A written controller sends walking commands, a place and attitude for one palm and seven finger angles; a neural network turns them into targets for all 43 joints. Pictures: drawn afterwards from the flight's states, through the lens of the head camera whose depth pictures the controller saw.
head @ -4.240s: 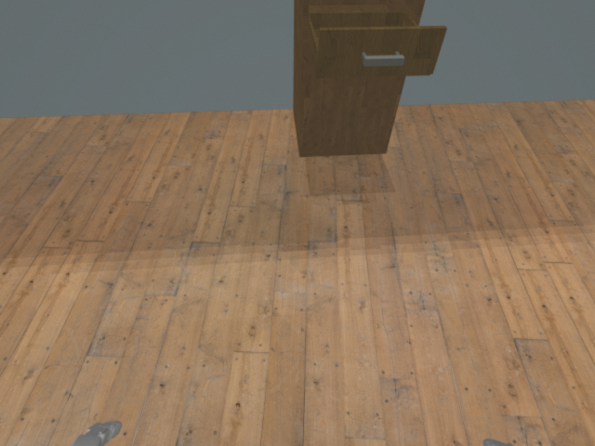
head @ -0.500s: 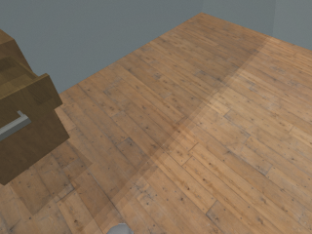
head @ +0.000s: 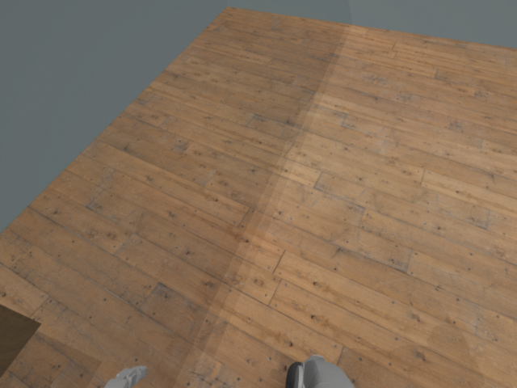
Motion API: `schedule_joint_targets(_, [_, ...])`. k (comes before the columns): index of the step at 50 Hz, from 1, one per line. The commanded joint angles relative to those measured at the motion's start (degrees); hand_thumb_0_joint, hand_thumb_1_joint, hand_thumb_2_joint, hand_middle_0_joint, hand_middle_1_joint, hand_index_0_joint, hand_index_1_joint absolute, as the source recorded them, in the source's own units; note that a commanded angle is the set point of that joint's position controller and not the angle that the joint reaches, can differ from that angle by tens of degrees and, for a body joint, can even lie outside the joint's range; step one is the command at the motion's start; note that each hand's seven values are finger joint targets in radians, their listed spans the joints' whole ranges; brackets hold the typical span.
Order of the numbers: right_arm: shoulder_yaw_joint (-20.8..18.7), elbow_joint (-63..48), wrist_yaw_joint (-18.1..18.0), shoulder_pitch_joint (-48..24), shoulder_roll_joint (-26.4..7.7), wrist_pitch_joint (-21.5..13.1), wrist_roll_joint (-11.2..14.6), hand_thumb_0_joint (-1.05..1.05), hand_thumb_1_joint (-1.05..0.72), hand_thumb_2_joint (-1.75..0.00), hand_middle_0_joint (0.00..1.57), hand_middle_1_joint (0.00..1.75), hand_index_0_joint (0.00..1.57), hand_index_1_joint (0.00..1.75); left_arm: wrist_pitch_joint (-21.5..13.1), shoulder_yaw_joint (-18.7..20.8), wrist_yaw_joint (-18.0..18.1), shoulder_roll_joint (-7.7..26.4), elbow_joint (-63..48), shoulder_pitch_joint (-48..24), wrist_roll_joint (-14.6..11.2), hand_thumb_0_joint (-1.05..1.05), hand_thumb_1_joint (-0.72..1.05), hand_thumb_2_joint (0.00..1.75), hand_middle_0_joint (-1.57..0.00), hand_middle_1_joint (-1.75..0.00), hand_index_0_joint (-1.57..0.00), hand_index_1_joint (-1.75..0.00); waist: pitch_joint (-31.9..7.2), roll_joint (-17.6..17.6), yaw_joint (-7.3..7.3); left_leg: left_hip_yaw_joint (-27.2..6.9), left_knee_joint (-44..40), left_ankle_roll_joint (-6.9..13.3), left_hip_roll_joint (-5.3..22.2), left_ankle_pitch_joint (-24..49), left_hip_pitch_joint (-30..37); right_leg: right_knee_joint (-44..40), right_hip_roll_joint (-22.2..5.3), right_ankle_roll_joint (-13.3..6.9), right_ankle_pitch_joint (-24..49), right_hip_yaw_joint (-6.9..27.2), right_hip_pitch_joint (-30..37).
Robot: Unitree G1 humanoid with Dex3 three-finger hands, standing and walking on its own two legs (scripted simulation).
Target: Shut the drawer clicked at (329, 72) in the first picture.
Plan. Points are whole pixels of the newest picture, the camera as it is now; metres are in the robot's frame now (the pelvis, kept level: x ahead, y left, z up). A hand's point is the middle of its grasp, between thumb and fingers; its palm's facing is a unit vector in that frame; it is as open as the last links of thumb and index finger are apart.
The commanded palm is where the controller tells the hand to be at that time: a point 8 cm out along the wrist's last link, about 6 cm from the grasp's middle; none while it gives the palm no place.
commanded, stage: turn to face it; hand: left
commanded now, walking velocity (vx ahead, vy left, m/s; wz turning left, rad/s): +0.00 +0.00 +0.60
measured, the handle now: out of the picture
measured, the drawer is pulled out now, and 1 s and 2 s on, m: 0.30 0.30 0.30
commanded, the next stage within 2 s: none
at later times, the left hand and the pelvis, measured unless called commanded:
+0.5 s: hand out of the picture +0.14 +0.16 -0.15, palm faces +0.26 -0.94 -0.19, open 7.2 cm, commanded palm none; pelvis +0.08 -0.03 +0.01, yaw +13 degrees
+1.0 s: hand out of the picture +0.06 +0.19 -0.14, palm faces +0.50 -0.81 -0.30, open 7.4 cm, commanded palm none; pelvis +0.07 -0.04 +0.00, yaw +29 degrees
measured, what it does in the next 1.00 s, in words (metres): steps on the spot, turning left: right foot, then left foot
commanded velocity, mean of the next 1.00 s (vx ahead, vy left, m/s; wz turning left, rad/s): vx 0.00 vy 0.00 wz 0.60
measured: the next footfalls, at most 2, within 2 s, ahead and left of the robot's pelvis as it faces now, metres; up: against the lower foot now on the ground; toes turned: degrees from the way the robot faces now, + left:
right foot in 0.02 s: +0.18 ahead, -0.09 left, +0.00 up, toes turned -9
left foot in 0.60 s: +0.08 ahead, +0.11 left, +0.00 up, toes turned +26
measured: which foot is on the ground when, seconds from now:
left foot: down 0.00-0.02, up 0.04-0.58, down 0.60-1.00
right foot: up 0.00-0.00, down 0.02-0.60, up 0.62-0.98, down 1.00-1.00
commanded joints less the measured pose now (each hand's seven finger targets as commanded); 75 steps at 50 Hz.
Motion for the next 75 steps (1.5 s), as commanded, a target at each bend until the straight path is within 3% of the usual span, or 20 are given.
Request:
schedule_joint_targets(1, [-0.2, -4.5, 0.5, 2.4, -3.8, -0.7, 1.7, 0.00, -0.90, -0.90, 0.20, 0.30, 0.20, 0.30, -3.7, 3.0, 1.9, 13.7, 2.8, 21.7, 0.3, 0.00, 0.90, 0.90, -0.20, -0.30, -0.20, -0.30, -20.3, -18.0, 9.95, -5.4, 40.5, 2.2, -2.0, -3.9, -30.1, -11.2, -17.6, -8.2, 22.4, 25.9, 44.4])
schedule_joint_targets(2, [0.0, -5.4, 0.0, 0.9, -4.4, -0.1, 2.2, 0.00, -0.90, -0.90, 0.20, 0.30, 0.20, 0.30, -3.4, 3.0, 2.5, 15.9, 3.0, 22.5, -1.4, 0.00, 0.90, 0.90, -0.20, -0.30, -0.20, -0.30, -25.4, -17.1, 9.25, -15.7, 49.3, 3.0, -4.0, -11.3, -30.8, -16.0, -22.6, -11.8, 32.6, 32.8, 43.2])
schedule_joint_targets(3, [-0.3, -5.1, -0.4, -0.1, -4.2, 0.7, 2.1, 0.00, -0.90, -0.90, 0.20, 0.30, 0.20, 0.30, -2.9, 2.1, 3.0, 13.4, 1.8, 17.0, -1.6, 0.00, 0.90, 0.90, -0.20, -0.30, -0.20, -0.30, -18.0, -7.9, 7.05, -19.5, 50.5, 3.7, -1.8, -6.9, -29.9, -18.1, -22.3, -12.1, 29.3, 25.6, 34.9])
schedule_joint_targets(9, [0.7, -0.1, -0.3, 4.1, -1.2, 3.7, 0.9, 0.00, -0.90, -0.90, 0.20, 0.30, 0.20, 0.30, -3.4, -1.1, 3.9, 4.9, -0.7, 2.3, -1.0, 0.00, 0.90, 0.90, -0.20, -0.30, -0.20, -0.30, -7.7, -4.6, -0.68, -21.0, 41.7, 2.4, 0.2, 5.8, -25.5, -23.3, -15.5, -5.7, 20.7, 6.1, 11.8])
schedule_joint_targets(28, [-1.0, -9.9, 1.7, -8.8, -4.3, 4.6, 0.6, 0.00, -0.90, -0.90, 0.20, 0.30, 0.20, 0.30, -0.1, 1.6, 4.2, 8.6, -2.3, 6.5, -0.5, 0.00, 0.90, 0.90, -0.20, -0.30, -0.20, -0.30, -9.3, -3.8, 2.29, -14.2, 7.2, 3.2, -2.7, 6.2, -19.7, -11.9, -19.4, -3.3, 5.3, -2.6, 18.0])
schedule_joint_targets(29, [-1.7, -9.3, 1.7, -5.5, -6.6, 4.3, 0.5, 0.00, -0.90, -0.90, 0.20, 0.30, 0.20, 0.30, 0.3, 1.6, 4.0, 8.0, -3.1, 6.1, -0.9, 0.00, 0.90, 0.90, -0.20, -0.30, -0.20, -0.30, -11.2, 2.5, 0.39, -19.1, -0.5, 4.9, -0.4, 11.9, -13.8, -5.0, -16.4, -0.3, -0.5, -4.9, 13.0])
schedule_joint_targets(30, [-3.1, -9.6, 1.3, -3.1, -12.5, 3.9, 0.1, 0.00, -0.90, -0.90, 0.20, 0.30, 0.20, 0.30, 0.6, 1.4, 3.6, 5.0, -5.3, 5.6, -1.3, 0.00, 0.90, 0.90, -0.20, -0.30, -0.20, -0.30, -10.4, 18.3, -0.99, -38.1, -7.1, 11.2, 12.1, 24.9, -8.4, 6.5, -8.2, 4.8, -15.9, -7.5, -0.2])
schedule_joint_targets(31, [-3.6, -9.0, 0.6, -0.2, -15.4, 3.9, 0.0, 0.00, -0.90, -0.90, 0.20, 0.30, 0.20, 0.30, 0.8, 0.5, 3.5, 4.7, -8.2, -0.5, -0.8, 0.00, 0.90, 0.90, -0.20, -0.30, -0.20, -0.30, -8.9, 18.9, -3.86, -46.1, -9.5, 18.0, 18.8, 38.5, -7.2, 19.4, -3.2, 6.0, -27.3, -1.5, -7.7])
schedule_joint_targets(36, [-2.4, -11.6, -0.3, -12.0, -12.9, 2.8, 0.6, 0.00, -0.90, -0.90, 0.20, 0.30, 0.20, 0.30, 1.2, 1.3, 2.7, 5.7, -4.9, 3.8, -0.9, 0.00, 0.90, 0.90, -0.20, -0.30, -0.20, -0.30, -10.0, 7.1, 1.97, -30.8, -6.6, 13.2, 7.0, 35.0, -10.7, 27.4, -2.6, 6.5, -11.0, 6.6, -4.6])
schedule_joint_targets(48, [-3.7, -13.1, 0.8, -14.8, -14.4, 4.5, 0.8, 0.00, -0.90, -0.90, 0.20, 0.30, 0.20, 0.30, 0.3, 1.1, 3.9, 6.6, -5.4, 10.0, -1.8, 0.00, 0.90, 0.90, -0.20, -0.30, -0.20, -0.30, -9.9, 7.6, 4.00, -37.1, -0.5, 11.1, 1.4, 27.0, -20.8, -11.9, 2.0, 6.0, -3.3, 5.1, 20.1])
schedule_joint_targets(49, [-3.5, -13.7, 1.1, -14.5, -11.7, 4.5, 1.3, 0.00, -0.90, -0.90, 0.20, 0.30, 0.20, 0.30, -0.4, 1.7, 4.3, 9.5, -5.2, 12.4, -1.3, 0.00, 0.90, 0.90, -0.20, -0.30, -0.20, -0.30, -11.0, 0.2, 5.20, -34.1, 6.3, 7.6, -2.7, 17.7, -28.2, -20.6, -4.7, 4.5, -1.8, 10.8, 28.6])
schedule_joint_targets(50, [-2.6, -15.6, 1.3, -14.2, -6.7, 4.6, 1.4, 0.00, -0.90, -0.90, 0.20, 0.30, 0.20, 0.30, -0.8, 2.9, 4.7, 16.1, -5.7, 13.0, -0.2, 0.00, 0.90, 0.90, -0.20, -0.30, -0.20, -0.30, -9.9, -20.1, 5.74, -22.6, 21.9, 2.0, -12.3, -5.5, -40.4, -24.9, -21.9, -1.6, 3.2, 27.9, 32.7])
schedule_joint_targets(51, [-3.2, -16.2, 1.2, -16.6, -9.8, 4.7, 0.7, 0.00, -0.90, -0.90, 0.20, 0.30, 0.20, 0.30, -0.4, 2.2, 4.7, 16.6, -6.6, 12.1, -0.7, 0.00, 0.90, 0.90, -0.20, -0.30, -0.20, -0.30, -8.4, -18.0, 6.14, -25.4, 32.9, 2.6, -9.6, -10.0, -38.9, -24.0, -26.2, -5.4, 7.1, 27.9, 23.1])
schedule_joint_targets(54, [-3.5, -13.2, 2.2, -15.0, -9.9, 5.9, 0.4, 0.00, -0.90, -0.90, 0.20, 0.30, 0.20, 0.30, -0.6, 1.0, 4.7, 10.8, -8.7, 2.8, -0.7, 0.00, 0.90, 0.90, -0.20, -0.30, -0.20, -0.30, -3.6, -11.4, 1.41, -24.5, 44.0, 1.8, -6.6, 0.8, -37.6, -22.1, -17.1, -4.1, 5.2, 15.4, 17.0])
schedule_joint_targets(57, [-3.1, -12.3, 2.8, -14.3, -8.5, 6.3, 0.6, 0.00, -0.90, -0.90, 0.20, 0.30, 0.20, 0.30, -1.0, 0.2, 4.4, 9.6, -8.7, 4.4, -0.7, 0.00, 0.90, 0.90, -0.20, -0.30, -0.20, -0.30, -3.1, -10.6, 1.66, -21.6, 43.5, 0.5, -6.5, 5.1, -37.0, -20.8, -14.3, -3.1, 8.5, 7.8, 18.4])
schedule_joint_targets(66, [-1.6, -14.7, 2.9, -21.2, -7.5, 5.7, 1.1, 0.00, -0.90, -0.90, 0.20, 0.30, 0.20, 0.30, -0.2, 1.3, 4.3, 13.1, -6.5, 9.7, -0.1, 0.00, 0.90, 0.90, -0.20, -0.30, -0.20, -0.30, -6.0, -12.2, 5.71, -16.3, 21.6, 0.7, -5.8, -0.4, -29.8, -17.7, -19.0, -5.7, 15.1, 4.6, 24.2])
schedule_joint_targets(70, [-1.5, -13.8, 2.6, -15.8, -8.4, 4.5, 1.1, 0.00, -0.90, -0.90, 0.20, 0.30, 0.20, 0.30, 0.3, 1.9, 4.0, 13.8, -5.9, 9.3, -0.5, 0.00, 0.90, 0.90, -0.20, -0.30, -0.20, -0.30, -10.7, -11.0, 3.68, -14.3, 4.4, 2.2, -7.1, 7.4, -18.8, -8.2, -18.2, -2.2, 18.5, -0.3, 24.1])
schedule_joint_targets(71, [-2.1, -12.8, 2.6, -12.0, -10.6, 4.0, 1.1, 0.00, -0.90, -0.90, 0.20, 0.30, 0.20, 0.30, 0.6, 1.9, 3.8, 13.0, -6.0, 8.9, -1.0, 0.00, 0.90, 0.90, -0.20, -0.30, -0.20, -0.30, -13.0, -5.5, 1.30, -16.9, -3.5, 3.0, -5.9, 16.2, -10.3, -0.5, -16.5, 0.6, 14.0, -2.4, 19.2])
schedule_joint_targets(73, [-4.6, -11.6, 1.6, -4.0, -21.7, 3.8, 1.3, 0.00, -0.90, -0.90, 0.20, 0.30, 0.20, 0.30, 1.2, 0.0, 3.4, 7.3, -10.6, 3.9, -1.1, 0.00, 0.90, 0.90, -0.20, -0.30, -0.20, -0.30, -14.5, 17.8, -3.13, -43.9, -5.9, 14.7, 15.9, 52.8, 1.6, 21.4, -4.5, 7.4, -28.2, 0.6, -5.5])
schedule_joint_targets(75, [-3.8, -10.7, 0.6, -4.8, -18.2, 3.6, 0.9, 0.00, -0.90, -0.90, 0.20, 0.30, 0.20, 0.30, 1.9, 0.4, 3.8, 7.6, -9.6, 1.1, -0.6, 0.00, 0.90, 0.90, -0.20, -0.30, -0.20, -0.30, -12.6, 12.3, -2.50, -39.1, -5.3, 16.0, 12.6, 50.7, -2.0, 28.2, -5.4, 6.8, -21.9, 6.3, -7.5])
